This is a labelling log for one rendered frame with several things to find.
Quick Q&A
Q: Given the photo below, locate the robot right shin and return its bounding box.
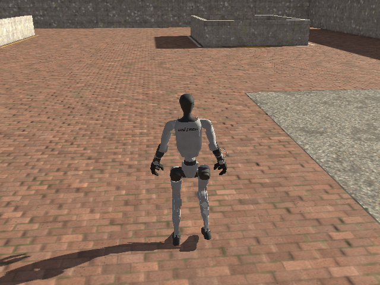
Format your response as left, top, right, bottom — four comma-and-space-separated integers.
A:
199, 191, 210, 232

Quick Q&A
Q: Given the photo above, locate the robot right hand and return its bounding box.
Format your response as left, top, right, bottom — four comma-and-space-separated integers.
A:
214, 161, 227, 175

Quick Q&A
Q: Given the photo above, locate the right robot forearm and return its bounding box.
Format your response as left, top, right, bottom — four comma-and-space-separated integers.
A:
213, 142, 225, 164

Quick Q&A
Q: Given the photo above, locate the right robot thigh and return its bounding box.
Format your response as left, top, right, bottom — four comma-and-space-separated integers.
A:
197, 164, 210, 201

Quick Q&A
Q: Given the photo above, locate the robot left hand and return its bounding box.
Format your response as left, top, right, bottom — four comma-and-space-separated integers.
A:
150, 162, 164, 176

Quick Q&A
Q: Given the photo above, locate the robot left upper arm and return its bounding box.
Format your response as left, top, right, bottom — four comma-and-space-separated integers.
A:
159, 120, 176, 153

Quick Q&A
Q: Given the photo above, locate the left robot forearm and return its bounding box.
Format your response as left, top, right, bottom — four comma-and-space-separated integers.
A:
153, 144, 164, 165

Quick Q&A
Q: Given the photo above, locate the robot right upper arm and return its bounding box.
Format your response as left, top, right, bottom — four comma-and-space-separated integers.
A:
200, 119, 218, 151

